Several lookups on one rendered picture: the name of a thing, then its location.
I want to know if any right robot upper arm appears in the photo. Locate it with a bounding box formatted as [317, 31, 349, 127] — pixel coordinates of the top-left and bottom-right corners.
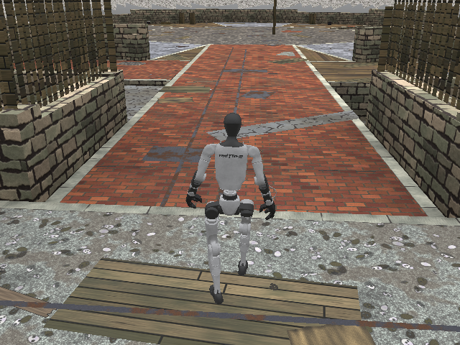
[247, 145, 266, 185]

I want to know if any robot right shin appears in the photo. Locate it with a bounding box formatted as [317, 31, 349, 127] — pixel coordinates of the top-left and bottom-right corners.
[239, 224, 251, 266]

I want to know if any right robot forearm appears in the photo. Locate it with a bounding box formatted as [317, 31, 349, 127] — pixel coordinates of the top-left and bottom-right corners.
[259, 174, 273, 206]

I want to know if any left robot upper arm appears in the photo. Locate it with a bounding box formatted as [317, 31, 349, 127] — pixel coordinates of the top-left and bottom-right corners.
[194, 144, 217, 182]

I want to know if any right robot hand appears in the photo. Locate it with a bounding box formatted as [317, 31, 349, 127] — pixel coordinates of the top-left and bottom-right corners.
[259, 201, 276, 220]

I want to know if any left robot hand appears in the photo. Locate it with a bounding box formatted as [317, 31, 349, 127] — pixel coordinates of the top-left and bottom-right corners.
[186, 194, 202, 208]

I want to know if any left robot forearm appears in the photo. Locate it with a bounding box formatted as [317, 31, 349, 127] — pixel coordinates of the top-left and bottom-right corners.
[188, 170, 202, 196]

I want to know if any left robot thigh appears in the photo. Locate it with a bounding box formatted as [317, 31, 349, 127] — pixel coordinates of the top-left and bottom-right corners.
[205, 201, 221, 257]

